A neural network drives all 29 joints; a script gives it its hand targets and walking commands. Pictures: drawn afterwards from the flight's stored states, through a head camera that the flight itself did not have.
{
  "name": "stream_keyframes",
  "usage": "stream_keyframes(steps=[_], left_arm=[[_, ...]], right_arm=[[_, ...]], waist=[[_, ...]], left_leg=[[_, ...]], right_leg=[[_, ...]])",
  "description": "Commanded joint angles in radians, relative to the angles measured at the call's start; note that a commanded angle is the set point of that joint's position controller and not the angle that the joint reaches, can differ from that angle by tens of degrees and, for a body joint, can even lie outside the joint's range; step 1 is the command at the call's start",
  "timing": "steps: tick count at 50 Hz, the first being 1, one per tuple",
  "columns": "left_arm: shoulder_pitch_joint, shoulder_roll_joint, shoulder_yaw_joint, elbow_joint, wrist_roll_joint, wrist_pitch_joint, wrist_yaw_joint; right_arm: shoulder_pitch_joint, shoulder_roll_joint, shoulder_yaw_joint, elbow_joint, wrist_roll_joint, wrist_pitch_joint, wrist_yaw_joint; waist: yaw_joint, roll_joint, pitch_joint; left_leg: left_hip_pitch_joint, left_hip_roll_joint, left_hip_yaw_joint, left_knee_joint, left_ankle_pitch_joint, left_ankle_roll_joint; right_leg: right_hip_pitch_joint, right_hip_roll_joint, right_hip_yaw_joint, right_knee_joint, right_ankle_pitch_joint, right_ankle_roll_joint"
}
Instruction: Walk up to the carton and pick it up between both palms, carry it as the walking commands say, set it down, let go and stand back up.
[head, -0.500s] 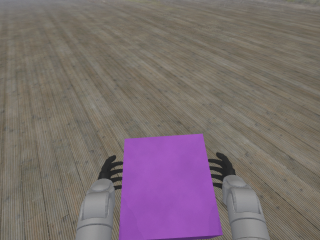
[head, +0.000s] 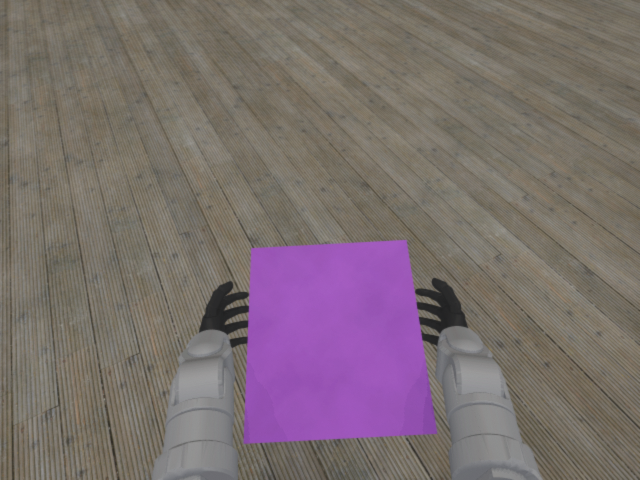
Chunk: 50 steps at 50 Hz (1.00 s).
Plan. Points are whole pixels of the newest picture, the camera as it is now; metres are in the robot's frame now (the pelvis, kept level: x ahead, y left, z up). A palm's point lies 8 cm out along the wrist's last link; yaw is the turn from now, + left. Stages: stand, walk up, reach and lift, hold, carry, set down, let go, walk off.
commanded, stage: set down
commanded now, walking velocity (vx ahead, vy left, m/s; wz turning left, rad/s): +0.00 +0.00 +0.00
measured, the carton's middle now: (333, 344) +0.34 +0.02 -0.08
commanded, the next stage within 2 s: none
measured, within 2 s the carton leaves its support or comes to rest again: neither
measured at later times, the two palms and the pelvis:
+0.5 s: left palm (230, 355) +0.32 +0.18 -0.11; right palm (426, 350) +0.35 -0.12 -0.11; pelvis -0.02 +0.02 -0.05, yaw +0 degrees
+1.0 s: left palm (240, 359) +0.35 +0.18 -0.19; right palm (413, 354) +0.38 -0.12 -0.19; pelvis -0.04 +0.01 -0.12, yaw +0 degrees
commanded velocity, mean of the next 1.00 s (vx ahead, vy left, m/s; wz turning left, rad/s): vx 0.00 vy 0.00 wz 0.00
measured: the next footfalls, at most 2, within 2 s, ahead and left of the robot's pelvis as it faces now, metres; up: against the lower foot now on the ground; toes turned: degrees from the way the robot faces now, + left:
none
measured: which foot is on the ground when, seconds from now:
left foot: down 0.00-1.00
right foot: down 0.00-1.00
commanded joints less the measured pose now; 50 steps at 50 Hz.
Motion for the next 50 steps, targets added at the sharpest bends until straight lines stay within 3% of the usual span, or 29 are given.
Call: stream_keyframes(steps=[1,2,4,7,8,9,10,13,16,17,18,22,26,27,28,29,30,31,32,33,35,36,37,40,41,46,47,48,50], left_arm=[[-0.529,-0.824,-0.503,0.051,-0.178,-0.067,-0.253],[-0.537,-0.801,-0.478,0.078,-0.163,-0.080,-0.253],[-0.491,-0.829,-0.485,0.067,-0.171,-0.097,-0.253],[-0.530,-0.840,-0.519,0.066,-0.182,-0.141,-0.242],[-0.517,-0.831,-0.519,0.067,-0.169,-0.153,-0.235],[-0.569,-0.834,-0.554,0.056,-0.204,-0.174,-0.233],[-0.520,-0.875,-0.567,0.050,-0.206,-0.186,-0.223],[-0.564,-0.886,-0.616,0.033,-0.223,-0.218,-0.211],[-0.610,-0.911,-0.629,0.001,-0.227,-0.237,-0.198],[-0.639,-0.890,-0.679,-0.019,-0.237,-0.244,-0.201],[-0.610,-0.869,-0.613,0.019,-0.217,-0.240,-0.190],[-0.671,-0.893,-0.628,0.014,-0.208,-0.230,-0.184],[-0.703,-0.889,-0.616,0.041,-0.219,-0.234,-0.192],[-0.675,-0.874,-0.588,0.050,-0.196,-0.222,-0.193],[-0.736,-0.908,-0.623,0.041,-0.232,-0.216,-0.204],[-0.714,-0.873,-0.580,0.031,-0.192,-0.212,-0.198],[-0.745,-0.900,-0.613,0.050,-0.218,-0.212,-0.210],[-0.756,-0.894,-0.572,0.051,-0.206,-0.211,-0.201],[-0.809,-0.876,-0.611,0.017,-0.223,-0.214,-0.202],[-0.739,-0.902,-0.558,0.077,-0.204,-0.205,-0.201],[-0.779,-0.893,-0.569,0.093,-0.203,-0.201,-0.211],[-0.778,-0.883,-0.559,0.081,-0.210,-0.202,-0.202],[-0.838,-0.861,-0.550,0.087,-0.213,-0.207,-0.210],[-0.863,-0.854,-0.547,0.079,-0.226,-0.194,-0.229],[-0.906,-0.864,-0.546,0.110,-0.224,-0.187,-0.234],[-0.887,-0.854,-0.500,0.141,-0.221,-0.189,-0.243],[-0.865,-0.843,-0.506,0.171,-0.218,-0.182,-0.252],[-0.945,-0.812,-0.550,0.067,-0.261,-0.204,-0.249],[-0.911,-0.824,-0.534,0.121,-0.257,-0.206,-0.238]], right_arm=[[-0.579,0.870,0.485,0.042,0.161,-0.077,0.281],[-0.587,0.853,0.450,0.044,0.133,-0.086,0.279],[-0.549,0.897,0.534,0.067,0.151,-0.089,0.288],[-0.579,0.854,0.514,0.024,0.150,-0.148,0.274],[-0.609,0.856,0.523,0.012,0.152,-0.159,0.285],[-0.621,0.847,0.506,0.005,0.147,-0.176,0.288],[-0.635,0.866,0.585,-0.021,0.183,-0.191,0.293],[-0.613,0.821,0.565,-0.013,0.145,-0.222,0.292],[-0.638,0.832,0.590,0.010,0.163,-0.231,0.317],[-0.601,0.866,0.568,0.022,0.151,-0.233,0.316],[-0.641,0.854,0.567,0.035,0.154,-0.227,0.328],[-0.742,0.831,0.580,0.024,0.179,-0.234,0.354],[-0.696,0.850,0.534,0.115,0.132,-0.217,0.355],[-0.710,0.881,0.572,0.125,0.148,-0.208,0.353],[-0.699,0.853,0.491,0.134,0.128,-0.207,0.353],[-0.767,0.886,0.549,0.103,0.165,-0.203,0.361],[-0.749,0.872,0.520,0.114,0.163,-0.209,0.351],[-0.841,0.859,0.568,0.066,0.202,-0.221,0.360],[-0.778,0.846,0.509,0.141,0.166,-0.205,0.363],[-0.821,0.841,0.515,0.129,0.181,-0.214,0.361],[-0.861,0.855,0.514,0.107,0.173,-0.217,0.351],[-0.863,0.850,0.551,0.099,0.192,-0.209,0.350],[-0.905,0.869,0.540,0.105,0.196,-0.212,0.345],[-0.905,0.872,0.544,0.119,0.206,-0.195,0.332],[-0.914,0.863,0.507,0.149,0.198,-0.195,0.319],[-1.003,0.871,0.546,0.092,0.220,-0.201,0.301],[-0.946,0.863,0.517,0.121,0.205,-0.193,0.291],[-0.961,0.878,0.557,0.123,0.239,-0.199,0.289],[-0.965,0.845,0.552,0.110,0.218,-0.208,0.276]], waist=[[-0.002,0.038,-0.382],[-0.026,0.019,-0.368],[0.027,-0.039,-0.467],[-0.023,-0.008,-0.583],[0.011,0.017,-0.575],[-0.054,-0.003,-0.607],[0.016,0.026,-0.685],[-0.057,0.003,-0.727],[-0.015,0.015,-0.803],[-0.075,0.012,-0.833],[-0.016,0.008,-0.806],[0.019,0.074,-0.916],[-0.070,-0.036,-0.863],[0.005,-0.030,-0.894],[-0.091,-0.020,-0.881],[0.031,-0.003,-0.876],[-0.058,0.006,-0.910],[0.050,0.055,-0.967],[-0.043,0.037,-0.932],[0.007,0.015,-0.954],[-0.034,0.026,-0.998],[0.020,0.020,-0.980],[-0.016,-0.037,-1.000],[0.006,0.010,-1.058],[-0.025,0.036,-1.014],[0.025,-0.009,-1.098],[-0.029,0.006,-1.098],[0.031,-0.002,-1.151],[-0.023,-0.056,-1.186]], left_leg=[[0.298,-0.104,-0.041,0.042,0.142,0.032],[0.242,-0.106,-0.033,0.062,0.132,0.039],[0.252,-0.112,-0.030,0.084,0.160,0.042],[0.247,-0.107,-0.063,0.108,0.282,0.049],[0.182,-0.116,-0.057,0.121,0.297,0.035],[0.210,-0.113,-0.060,0.138,0.290,0.042],[0.240,-0.117,-0.058,0.163,0.340,0.042],[0.150,-0.115,-0.073,0.189,0.354,0.040],[0.148,-0.113,-0.084,0.235,0.324,0.030],[0.121,-0.120,-0.067,0.244,0.308,0.026],[0.127,-0.122,-0.074,0.256,0.277,0.034],[0.080,-0.121,-0.070,0.309,0.241,0.009],[-0.044,-0.116,-0.085,0.357,0.176,0.022],[-0.070,-0.128,-0.050,0.374,0.156,0.027],[-0.048,-0.119,-0.083,0.339,0.099,0.032],[-0.094,-0.124,-0.072,0.369,0.138,0.021],[-0.096,-0.129,-0.056,0.386,0.159,0.027],[-0.095,-0.130,-0.055,0.403,0.169,0.019],[-0.120,-0.120,-0.057,0.414,0.140,0.011],[-0.099,-0.119,-0.070,0.419,0.154,0.017],[-0.141,-0.130,-0.059,0.462,0.120,0.018],[-0.181,-0.127,-0.041,0.465,0.129,0.013],[-0.262,-0.131,-0.042,0.501,0.102,0.022],[-0.286,-0.133,-0.026,0.502,0.028,0.022],[-0.343,-0.139,-0.009,0.519,0.040,0.021],[-0.400,-0.140,-0.002,0.574,0.038,0.038],[-0.423,-0.141,0.004,0.599,0.075,0.036],[-0.494,-0.144,0.015,0.628,0.113,0.024],[-0.484,-0.144,-0.014,0.650,0.140,0.029]], right_leg=[[-0.208,0.006,0.103,-0.126,0.119,0.002],[-0.216,-0.001,0.105,-0.110,0.131,0.009],[-0.150,0.003,0.112,-0.092,0.158,0.015],[-0.230,0.019,0.087,-0.008,0.304,0.028],[-0.235,0.030,0.075,0.005,0.297,0.018],[-0.288,0.029,0.078,0.017,0.293,0.022],[-0.274,0.030,0.086,0.053,0.307,0.017],[-0.323,0.041,0.076,0.092,0.329,0.019],[-0.419,0.060,0.070,0.152,0.243,0.010],[-0.400,0.052,0.064,0.140,0.262,0.016],[-0.493,0.058,0.057,0.181,0.197,0.016],[-0.558,0.054,0.056,0.234,0.158,-0.003],[-0.681,0.068,0.043,0.277,0.114,0.007],[-0.632,0.061,0.063,0.266,0.093,0.004],[-0.676,0.068,0.032,0.290,0.053,0.016],[-0.704,0.071,0.044,0.303,0.057,0.011],[-0.670,0.065,0.042,0.288,0.092,0.014],[-0.717,0.069,0.052,0.330,0.081,0.006],[-0.765,0.071,0.035,0.332,0.064,0.008],[-0.810,0.073,0.021,0.363,0.051,0.013],[-0.811,0.074,0.022,0.372,0.056,0.011],[-0.805,0.078,0.037,0.376,0.050,0.013],[-0.796,0.076,0.032,0.387,0.042,0.022],[-0.788,0.078,0.042,0.418,0.007,0.025],[-0.792,0.071,0.044,0.409,0.016,0.027],[-0.819,0.077,0.039,0.465,0.006,0.045],[-0.814,0.078,0.047,0.464,0.058,0.043],[-0.777,0.076,0.065,0.491,0.107,0.043],[-0.855,0.095,0.030,0.540,0.125,0.057]])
